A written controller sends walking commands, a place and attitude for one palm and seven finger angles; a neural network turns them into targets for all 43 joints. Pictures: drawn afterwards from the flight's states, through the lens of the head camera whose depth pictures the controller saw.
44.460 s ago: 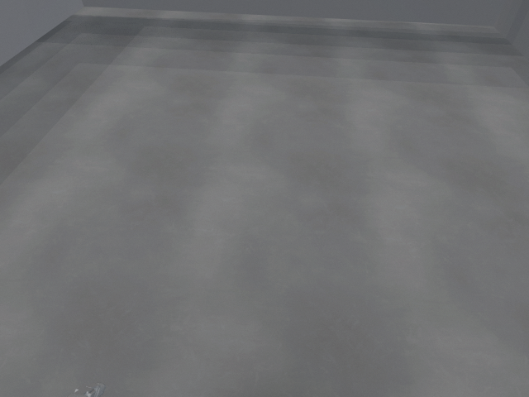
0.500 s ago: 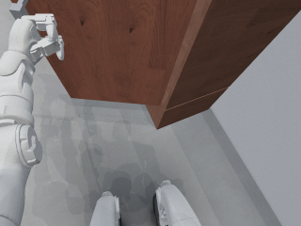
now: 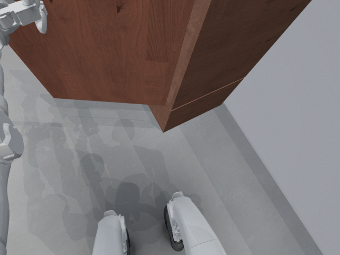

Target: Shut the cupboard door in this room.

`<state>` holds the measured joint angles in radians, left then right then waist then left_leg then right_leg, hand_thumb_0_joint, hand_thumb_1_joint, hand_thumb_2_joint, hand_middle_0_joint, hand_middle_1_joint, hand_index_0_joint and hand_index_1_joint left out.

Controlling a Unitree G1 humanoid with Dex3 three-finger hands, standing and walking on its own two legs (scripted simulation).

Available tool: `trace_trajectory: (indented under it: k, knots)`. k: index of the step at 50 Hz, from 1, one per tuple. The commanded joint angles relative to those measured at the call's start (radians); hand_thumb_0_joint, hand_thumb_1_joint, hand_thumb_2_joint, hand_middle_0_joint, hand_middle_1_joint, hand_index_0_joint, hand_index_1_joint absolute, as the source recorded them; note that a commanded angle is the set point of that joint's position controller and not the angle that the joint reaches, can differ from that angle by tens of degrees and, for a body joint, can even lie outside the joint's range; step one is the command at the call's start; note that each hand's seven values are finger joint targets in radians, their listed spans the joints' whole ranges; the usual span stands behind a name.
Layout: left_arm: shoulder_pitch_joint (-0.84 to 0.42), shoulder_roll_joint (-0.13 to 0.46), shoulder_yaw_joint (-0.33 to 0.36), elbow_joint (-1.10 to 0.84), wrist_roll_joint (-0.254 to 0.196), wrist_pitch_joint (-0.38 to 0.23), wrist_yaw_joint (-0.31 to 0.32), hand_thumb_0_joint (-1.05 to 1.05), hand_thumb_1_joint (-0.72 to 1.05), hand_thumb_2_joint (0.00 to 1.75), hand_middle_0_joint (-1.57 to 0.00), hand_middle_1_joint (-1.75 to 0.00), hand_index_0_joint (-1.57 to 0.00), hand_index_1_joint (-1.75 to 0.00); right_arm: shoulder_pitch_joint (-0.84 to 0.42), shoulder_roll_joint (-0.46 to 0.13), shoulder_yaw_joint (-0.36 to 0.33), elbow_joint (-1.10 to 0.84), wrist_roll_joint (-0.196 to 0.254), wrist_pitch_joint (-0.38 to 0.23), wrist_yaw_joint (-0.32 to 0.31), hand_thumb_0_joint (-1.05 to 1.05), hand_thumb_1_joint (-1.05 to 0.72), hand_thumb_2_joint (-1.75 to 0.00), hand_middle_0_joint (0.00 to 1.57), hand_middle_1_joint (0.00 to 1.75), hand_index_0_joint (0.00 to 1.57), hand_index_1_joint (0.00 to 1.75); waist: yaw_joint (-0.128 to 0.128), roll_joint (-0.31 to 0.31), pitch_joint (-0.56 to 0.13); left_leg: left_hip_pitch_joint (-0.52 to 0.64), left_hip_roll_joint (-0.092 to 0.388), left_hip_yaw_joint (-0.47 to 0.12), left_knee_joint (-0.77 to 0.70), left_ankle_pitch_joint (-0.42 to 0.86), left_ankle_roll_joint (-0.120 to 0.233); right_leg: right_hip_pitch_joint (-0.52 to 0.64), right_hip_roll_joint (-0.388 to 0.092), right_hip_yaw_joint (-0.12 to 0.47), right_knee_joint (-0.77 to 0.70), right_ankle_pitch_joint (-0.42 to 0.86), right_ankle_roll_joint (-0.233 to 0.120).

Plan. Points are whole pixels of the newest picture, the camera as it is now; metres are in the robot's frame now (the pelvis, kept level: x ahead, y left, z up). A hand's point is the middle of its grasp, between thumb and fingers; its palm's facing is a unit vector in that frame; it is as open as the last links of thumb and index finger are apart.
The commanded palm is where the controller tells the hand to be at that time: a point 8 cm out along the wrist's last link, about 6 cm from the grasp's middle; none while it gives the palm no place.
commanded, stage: push the door shut along its arc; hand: left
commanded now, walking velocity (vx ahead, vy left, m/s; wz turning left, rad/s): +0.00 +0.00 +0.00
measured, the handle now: out of the picture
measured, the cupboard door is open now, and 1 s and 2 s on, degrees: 61 55 55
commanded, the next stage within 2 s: pull the fist back off the door in 0.06 s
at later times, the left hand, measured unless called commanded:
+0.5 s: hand (52, 6) +0.61 +0.13 +0.10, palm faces +0.12 -0.99 -0.02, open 3.1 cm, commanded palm +0.57 +0.17 +0.10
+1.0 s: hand (52, 46) +0.52 +0.13 +0.10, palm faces +0.11 -0.99 -0.02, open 3.1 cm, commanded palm +0.49 +0.18 +0.10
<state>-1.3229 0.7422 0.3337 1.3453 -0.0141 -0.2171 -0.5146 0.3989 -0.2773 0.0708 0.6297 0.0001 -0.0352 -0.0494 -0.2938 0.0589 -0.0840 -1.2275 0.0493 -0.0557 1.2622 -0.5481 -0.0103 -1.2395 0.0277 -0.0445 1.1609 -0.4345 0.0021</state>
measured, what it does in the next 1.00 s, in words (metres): stands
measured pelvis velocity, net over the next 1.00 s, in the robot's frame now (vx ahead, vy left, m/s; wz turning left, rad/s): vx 0.03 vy -0.01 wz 0.03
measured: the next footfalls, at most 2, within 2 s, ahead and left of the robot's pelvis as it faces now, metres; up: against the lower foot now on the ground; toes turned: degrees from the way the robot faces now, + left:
none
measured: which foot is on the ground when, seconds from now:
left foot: down 0.00-1.00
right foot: down 0.00-1.00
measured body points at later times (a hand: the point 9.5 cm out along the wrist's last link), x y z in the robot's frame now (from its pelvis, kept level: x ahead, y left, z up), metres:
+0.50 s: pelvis +0.01 +0.00 +0.01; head +0.20 +0.01 +0.42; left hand +0.60 +0.18 +0.10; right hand -0.06 -0.23 -0.09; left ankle +0.01 +0.12 -0.62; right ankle +0.05 -0.13 -0.62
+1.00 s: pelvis +0.03 -0.01 +0.04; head +0.15 +0.00 +0.47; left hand +0.51 +0.18 +0.10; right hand +0.06 -0.28 -0.08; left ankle +0.01 +0.12 -0.62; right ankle +0.05 -0.13 -0.62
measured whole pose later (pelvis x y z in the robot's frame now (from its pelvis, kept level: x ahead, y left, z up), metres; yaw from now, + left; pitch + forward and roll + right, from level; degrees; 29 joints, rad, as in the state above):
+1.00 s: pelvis +0.03 -0.01 +0.04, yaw +2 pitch +22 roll -1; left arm -0.82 0.25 0.29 1.06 -0.03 -0.47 0.05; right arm 0.36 -0.26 -0.03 0.63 -0.04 0.04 0.04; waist -0.15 0.04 -0.13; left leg -0.93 0.03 -0.03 1.07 -0.52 -0.02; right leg -0.97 0.00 -0.03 1.02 -0.44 0.00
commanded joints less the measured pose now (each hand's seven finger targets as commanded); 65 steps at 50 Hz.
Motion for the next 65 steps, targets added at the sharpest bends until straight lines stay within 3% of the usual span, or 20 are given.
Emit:
trace_trajectory:
  k: [1,8,9,11,14,16,17,20,23,25,32,38,44,47,48,56,58,59,62,65]
  knots:
    - [-0.566,0.171,-0.022,-0.195,-0.019,-0.044,-0.005,0.00,0.90,0.90,-1.30,-1.50,-1.30,-1.50,0.238,-0.194,-0.072,-0.002,-0.008,-0.021,-0.019,0.00,-0.90,-0.90,0.20,0.30,0.20,0.30,-0.071,0.196,-0.596,0.394,-0.022,-0.017,-0.086,0.413,0.056,0.266,0.022,0.006,-0.121,0.279,-0.027]
    - [-0.659,0.147,-0.060,-0.191,-0.006,-0.021,-0.006,0.00,0.90,0.90,-1.30,-1.50,-1.30,-1.50,0.241,-0.197,-0.066,0.023,-0.015,-0.031,-0.018,0.00,-0.90,-0.90,0.20,0.30,0.20,0.30,-0.100,0.256,-0.612,0.421,-0.017,-0.030,-0.066,0.417,0.052,0.195,0.029,-0.013,-0.103,0.254,-0.032]
    - [-0.632,0.215,0.167,-0.204,-0.063,0.000,0.181,0.00,0.90,0.90,-1.30,-1.50,-1.30,-1.50,0.311,-0.179,-0.047,-0.013,-0.040,-0.032,-0.005,0.00,-0.90,-0.90,0.20,0.30,0.20,0.30,-0.038,0.288,-0.628,0.389,-0.003,-0.050,-0.092,0.410,0.050,0.215,0.018,-0.010,-0.115,0.233,-0.028]
    - [-0.559,0.065,0.108,-0.171,-0.040,0.027,0.347,0.00,0.90,0.90,-1.30,-1.50,-1.30,-1.50,0.311,-0.174,-0.057,-0.018,-0.061,-0.024,0.030,0.00,-0.90,-0.90,0.20,0.30,0.20,0.30,-0.057,0.215,-0.586,0.387,0.001,-0.056,-0.114,0.396,0.040,0.189,0.016,-0.027,-0.117,0.207,-0.016]
    - [-0.543,0.058,0.134,-0.316,0.049,-0.037,0.576,0.00,0.90,0.90,-1.30,-1.50,-1.30,-1.50,0.323,-0.163,-0.072,-0.035,-0.097,-0.016,0.076,0.00,-0.90,-0.90,0.20,0.30,0.20,0.30,-0.011,0.278,-0.677,0.445,-0.005,-0.055,-0.120,0.453,0.029,0.222,0.010,-0.022,-0.113,0.232,-0.016]
    - [-0.527,0.013,0.067,-0.330,0.136,-0.084,0.643,0.00,0.90,0.90,-1.30,-1.50,-1.30,-1.50,0.331,-0.159,-0.085,-0.023,-0.104,0.001,0.105,0.00,-0.90,-0.90,0.20,0.30,0.20,0.30,-0.028,0.264,-0.688,0.487,-0.003,-0.053,-0.127,0.476,0.024,0.229,0.011,-0.023,-0.119,0.243,-0.018]
    - [-0.541,-0.013,0.043,-0.333,0.149,-0.102,0.643,0.00,0.90,0.90,-1.30,-1.50,-1.30,-1.50,0.336,-0.161,-0.093,-0.017,-0.104,0.009,0.111,0.00,-0.90,-0.90,0.20,0.30,0.20,0.30,-0.046,0.241,-0.686,0.505,-0.003,-0.056,-0.134,0.487,0.026,0.237,0.013,-0.022,-0.130,0.259,-0.018]
    - [-0.544,-0.013,0.042,-0.354,0.113,-0.127,0.589,0.00,0.90,0.90,-1.30,-1.50,-1.30,-1.50,0.329,-0.166,-0.104,-0.013,-0.087,0.027,0.111,0.00,-0.90,-0.90,0.20,0.30,0.20,0.30,-0.036,0.233,-0.713,0.522,-0.014,-0.042,-0.170,0.450,0.027,0.325,0.016,-0.009,-0.166,0.277,-0.018]
    - [-0.457,0.065,0.130,-0.329,0.075,-0.141,0.561,0.00,0.90,0.90,-1.30,-1.50,-1.30,-1.50,0.324,-0.162,-0.099,-0.017,-0.079,0.035,0.101,0.00,-0.90,-0.90,0.20,0.30,0.20,0.30,0.007,0.209,-0.705,0.486,-0.023,-0.020,-0.197,0.449,0.030,0.427,0.017,0.002,-0.183,0.326,-0.020]
    - [-0.354,0.052,0.148,-0.346,0.066,-0.162,0.563,0.00,0.90,0.90,-1.30,-1.50,-1.30,-1.50,0.317,-0.151,-0.100,-0.031,-0.078,0.038,0.102,0.00,-0.90,-0.90,0.20,0.30,0.20,0.30,0.036,0.177,-0.699,0.471,-0.028,-0.003,-0.210,0.480,0.031,0.496,0.016,0.008,-0.189,0.389,-0.019]
    - [-0.085,-0.106,0.096,-0.320,0.023,-0.221,0.552,0.00,0.90,0.90,-1.30,-1.50,-1.30,-1.50,0.290,-0.141,-0.122,-0.049,-0.064,0.055,0.105,0.00,-0.90,-0.90,0.20,0.30,0.20,0.30,0.063,0.021,-0.544,0.419,-0.039,0.040,-0.260,0.459,0.037,0.589,0.016,0.018,-0.230,0.455,-0.016]
    - [-0.080,-0.253,0.001,-0.439,-0.017,-0.292,0.538,0.00,0.90,0.90,-1.30,-1.50,-1.30,-1.50,0.248,-0.129,-0.145,-0.032,-0.057,0.056,0.098,0.00,-0.90,-0.90,0.20,0.30,0.20,0.30,0.072,0.057,-0.555,0.535,-0.044,0.041,-0.265,0.505,0.029,0.553,0.008,0.014,-0.230,0.469,-0.014]
    - [0.017,-0.275,-0.007,-0.494,-0.018,-0.326,0.558,0.00,0.90,0.90,-1.30,-1.50,-1.30,-1.50,0.193,-0.123,-0.152,-0.026,-0.048,0.063,0.089,0.00,-0.90,-0.90,0.20,0.30,0.20,0.30,0.110,0.055,-0.569,0.585,-0.047,0.042,-0.270,0.547,0.020,0.575,-0.001,0.013,-0.222,0.488,-0.016]
    - [0.015,-0.344,-0.066,-0.544,-0.021,-0.336,0.565,0.00,0.90,0.90,-1.30,-1.50,-1.30,-1.50,0.163,-0.116,-0.154,-0.033,-0.043,0.062,0.084,0.00,-0.90,-0.90,0.20,0.30,0.20,0.30,0.105,0.063,-0.557,0.616,-0.046,0.040,-0.276,0.553,0.019,0.557,0.000,0.007,-0.220,0.481,-0.017]
    - [0.047,-0.323,-0.046,-0.534,-0.021,-0.336,0.570,0.00,0.90,0.90,-1.30,-1.50,-1.30,-1.50,0.152,-0.118,-0.156,-0.031,-0.042,0.062,0.081,0.00,-0.90,-0.90,0.20,0.30,0.20,0.30,0.121,0.053,-0.561,0.612,-0.046,0.037,-0.281,0.550,0.015,0.570,-0.003,0.009,-0.219,0.479,-0.018]
    - [-0.015,-0.290,-0.031,-0.417,-0.007,-0.336,0.590,0.00,0.90,0.90,-1.30,-1.50,-1.30,-1.50,0.095,-0.121,-0.139,-0.024,-0.042,0.050,0.062,0.00,-0.90,-0.90,0.20,0.30,0.20,0.30,0.094,-0.048,-0.462,0.454,-0.064,0.047,-0.294,0.332,0.029,0.586,-0.013,0.031,-0.240,0.364,-0.010]
    - [-0.033,-0.293,-0.043,-0.409,-0.006,-0.343,0.581,0.00,0.90,0.90,-1.30,-1.50,-1.30,-1.50,0.088,-0.120,-0.136,-0.027,-0.042,0.046,0.059,0.00,-0.90,-0.90,0.20,0.30,0.20,0.30,0.091,-0.014,-0.480,0.461,-0.065,0.044,-0.291,0.327,0.027,0.568,-0.015,0.031,-0.231,0.354,-0.012]
    - [0.022,-0.266,-0.008,-0.424,-0.013,-0.343,0.574,0.00,0.90,0.90,-1.30,-1.50,-1.30,-1.50,0.088,-0.119,-0.136,-0.039,-0.040,0.045,0.061,0.00,-0.90,-0.90,0.20,0.30,0.20,0.30,0.131,-0.004,-0.513,0.472,-0.068,0.048,-0.298,0.340,0.025,0.607,-0.014,0.033,-0.231,0.361,-0.016]
    - [0.164,-0.237,0.026,-0.522,-0.043,-0.328,0.541,0.00,0.90,0.90,-1.30,-1.50,-1.30,-1.50,0.082,-0.118,-0.136,-0.085,-0.028,0.049,0.058,0.00,-0.90,-0.90,0.20,0.30,0.20,0.30,0.188,0.003,-0.618,0.530,-0.069,0.060,-0.329,0.417,0.023,0.730,-0.011,0.037,-0.238,0.446,-0.020]
    - [0.308,-0.272,0.002,-0.636,-0.079,-0.273,0.511,0.00,0.90,0.90,-1.30,-1.50,-1.30,-1.50,0.068,-0.110,-0.136,-0.119,-0.003,0.056,0.052,0.00,-0.90,-0.90,0.20,0.30,0.20,0.30,0.204,-0.074,-0.565,0.542,-0.065,0.076,-0.384,0.418,0.029,0.819,-0.004,0.035,-0.297,0.481,-0.014]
